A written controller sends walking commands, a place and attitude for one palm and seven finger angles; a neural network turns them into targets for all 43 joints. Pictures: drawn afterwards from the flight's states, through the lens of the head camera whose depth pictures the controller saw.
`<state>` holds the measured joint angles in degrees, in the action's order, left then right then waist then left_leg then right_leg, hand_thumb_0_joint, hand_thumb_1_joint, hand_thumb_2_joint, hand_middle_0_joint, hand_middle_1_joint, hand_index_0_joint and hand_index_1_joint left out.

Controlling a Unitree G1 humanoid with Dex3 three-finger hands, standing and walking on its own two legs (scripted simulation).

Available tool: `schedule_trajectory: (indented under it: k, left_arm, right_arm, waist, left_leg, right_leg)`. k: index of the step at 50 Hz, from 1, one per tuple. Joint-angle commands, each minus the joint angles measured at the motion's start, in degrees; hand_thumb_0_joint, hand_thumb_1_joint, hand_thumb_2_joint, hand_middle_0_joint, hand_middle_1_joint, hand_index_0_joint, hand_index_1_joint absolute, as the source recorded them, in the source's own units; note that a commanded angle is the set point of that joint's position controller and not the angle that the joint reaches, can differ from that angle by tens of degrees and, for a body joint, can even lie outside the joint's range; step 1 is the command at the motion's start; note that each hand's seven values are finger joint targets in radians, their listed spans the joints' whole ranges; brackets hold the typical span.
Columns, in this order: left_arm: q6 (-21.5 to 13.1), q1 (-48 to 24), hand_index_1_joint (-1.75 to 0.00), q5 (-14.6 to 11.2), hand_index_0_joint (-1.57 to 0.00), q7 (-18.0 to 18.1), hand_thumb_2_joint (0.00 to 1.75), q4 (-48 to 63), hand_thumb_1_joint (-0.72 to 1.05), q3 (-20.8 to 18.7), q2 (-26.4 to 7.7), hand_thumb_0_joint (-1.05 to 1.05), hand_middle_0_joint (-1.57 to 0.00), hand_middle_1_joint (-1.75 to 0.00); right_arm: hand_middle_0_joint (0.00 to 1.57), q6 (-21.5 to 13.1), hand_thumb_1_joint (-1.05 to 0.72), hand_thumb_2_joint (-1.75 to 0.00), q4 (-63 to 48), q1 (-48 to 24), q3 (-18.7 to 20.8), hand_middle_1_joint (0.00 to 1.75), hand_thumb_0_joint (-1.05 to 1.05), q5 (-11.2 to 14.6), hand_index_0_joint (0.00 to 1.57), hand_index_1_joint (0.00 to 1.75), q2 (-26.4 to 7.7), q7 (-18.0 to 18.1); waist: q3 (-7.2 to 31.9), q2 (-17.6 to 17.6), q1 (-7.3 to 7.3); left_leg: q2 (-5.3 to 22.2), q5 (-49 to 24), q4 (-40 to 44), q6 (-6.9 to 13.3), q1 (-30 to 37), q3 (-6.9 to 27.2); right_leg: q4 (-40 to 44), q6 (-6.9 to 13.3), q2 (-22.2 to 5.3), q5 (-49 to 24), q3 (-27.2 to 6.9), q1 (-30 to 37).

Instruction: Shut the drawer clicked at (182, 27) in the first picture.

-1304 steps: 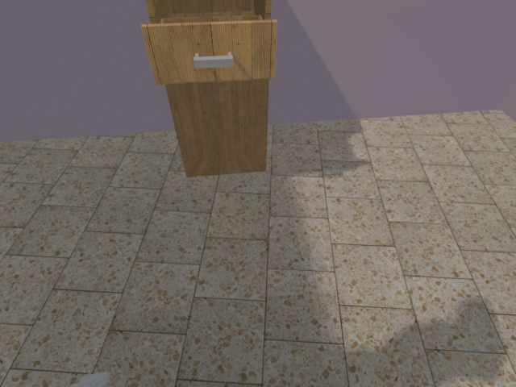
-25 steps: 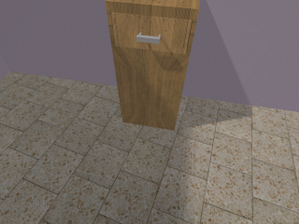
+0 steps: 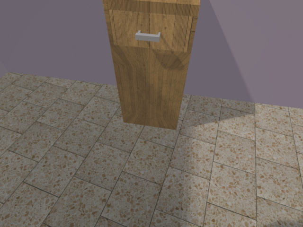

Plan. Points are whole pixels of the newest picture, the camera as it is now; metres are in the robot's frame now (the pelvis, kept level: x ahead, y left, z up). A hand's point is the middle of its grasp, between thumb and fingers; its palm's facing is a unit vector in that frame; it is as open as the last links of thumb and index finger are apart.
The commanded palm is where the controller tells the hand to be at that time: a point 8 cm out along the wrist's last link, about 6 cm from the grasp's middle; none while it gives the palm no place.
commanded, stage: look to check the result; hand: left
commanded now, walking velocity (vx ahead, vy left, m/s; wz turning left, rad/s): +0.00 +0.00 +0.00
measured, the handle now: (148, 35) +0.97 +0.06 +0.04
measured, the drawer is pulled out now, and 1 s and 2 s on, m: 0.00 0.00 0.00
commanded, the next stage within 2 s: stand and wait in 0.34 s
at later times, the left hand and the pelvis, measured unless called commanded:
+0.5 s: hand out of the picture +0.05 +0.19 -0.17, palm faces +0.00 -0.97 -0.24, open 7.4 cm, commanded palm none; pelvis +0.01 -0.01 +0.00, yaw +0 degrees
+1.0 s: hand out of the picture +0.09 +0.21 -0.16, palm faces -0.01 -0.96 -0.29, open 7.4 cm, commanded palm none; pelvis +0.02 -0.01 +0.01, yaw +0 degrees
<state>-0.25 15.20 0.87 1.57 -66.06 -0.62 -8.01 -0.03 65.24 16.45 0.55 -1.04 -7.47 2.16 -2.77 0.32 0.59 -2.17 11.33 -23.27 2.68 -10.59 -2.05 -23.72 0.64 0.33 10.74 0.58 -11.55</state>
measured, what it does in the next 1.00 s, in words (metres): stands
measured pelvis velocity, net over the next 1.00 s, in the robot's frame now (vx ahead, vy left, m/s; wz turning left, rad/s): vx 0.02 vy -0.01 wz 0.01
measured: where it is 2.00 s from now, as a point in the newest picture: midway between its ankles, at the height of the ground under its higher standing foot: outside the picture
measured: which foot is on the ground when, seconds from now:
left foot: down 0.00-1.00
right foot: down 0.00-1.00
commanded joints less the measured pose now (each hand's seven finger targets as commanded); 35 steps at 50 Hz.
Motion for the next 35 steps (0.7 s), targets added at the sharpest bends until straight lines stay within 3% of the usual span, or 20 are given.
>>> schedule_trajectory:
  k: [1,5,10,16,20,35]
  left_arm:
    - [-1.02,2.59,-0.3,0.0,-0.2,0.53,0.9,1.33,0.9,-1.37,-6.91,0.0,-0.2,-0.3]
    - [-1.19,1.32,-0.3,-0.13,-0.2,0.45,0.9,1.36,0.9,-1.39,-7.44,0.0,-0.2,-0.3]
    - [-1.21,-0.46,-0.3,-0.11,-0.2,0.27,0.9,1.75,0.9,-1.59,-8.95,0.0,-0.2,-0.3]
    - [-1.69,-1.91,-0.3,-0.16,-0.2,0.12,0.9,2.38,0.9,-1.92,-11.12,0.0,-0.2,-0.3]
    - [-1.59,-3.47,-0.3,-0.22,-0.2,-0.04,0.9,2.32,0.9,-1.93,-12.01,0.0,-0.2,-0.3]
    - [-1.99,-7.3,-0.3,-0.3,-0.2,-0.4,0.9,2.86,0.9,-2.17,-16.34,0.0,-0.2,-0.3]
  right_arm:
    - [0.2,-0.76,-0.9,-0.9,-1.27,3.29,1.3,0.3,0.0,0.06,0.2,0.3,-7.42,0.28]
    - [0.2,-0.93,-0.9,-0.9,-1.19,2.45,1.3,0.3,0.0,0.0,0.2,0.3,-7.78,0.26]
    - [0.2,-0.79,-0.9,-0.9,-1.23,0.69,1.45,0.3,0.0,-0.08,0.2,0.3,-9.21,0.09]
    - [0.2,-1.02,-0.9,-0.9,-1.71,-1.41,1.77,0.3,0.0,0.05,0.2,0.3,-11.54,0.04]
    - [0.2,-0.93,-0.9,-0.9,-1.56,-2.8,1.75,0.3,0.0,-0.05,0.2,0.3,-12.36,-0.05]
    - [0.2,-1.12,-0.9,-0.9,-2.13,-7.22,2.0,0.3,0.0,0.02,0.2,0.3,-16.96,-0.39]
  waist:
    - [-1.89,-0.01,-0.13]
    - [-0.46,-0.6,0.09]
    - [-2.1,-0.14,0.09]
    - [0.72,-0.2,0.07]
    - [-0.18,0.0,0.1]
    - [2.76,-0.23,0.16]
  left_leg:
    - [8.02,0.52,6.05,0.32,-1.25,7.52]
    - [8.06,-1.87,5.71,0.24,0.26,7.35]
    - [7.86,-0.81,6.01,0.01,-0.15,7.25]
    - [8.08,-4.89,5.01,-0.14,2.13,6.95]
    - [8.25,-3.65,5.93,-0.3,1.72,7.23]
    - [8.85,-6.97,6.49,-0.59,4.39,7.44]
  right_leg:
    - [5.02,2.14,-5.11,0.6,-5.54,-0.93]
    - [5.3,2.19,-5.53,-0.47,-5.74,-0.16]
    - [6.31,2.3,-5.72,0.93,-6.0,-0.64]
    - [6.64,2.47,-6.05,-2.76,-6.35,1.13]
    - [7.28,2.48,-6.12,-1.56,-6.44,1.35]
    - [8.05,2.34,-6.89,-6.09,-6.6,3.79]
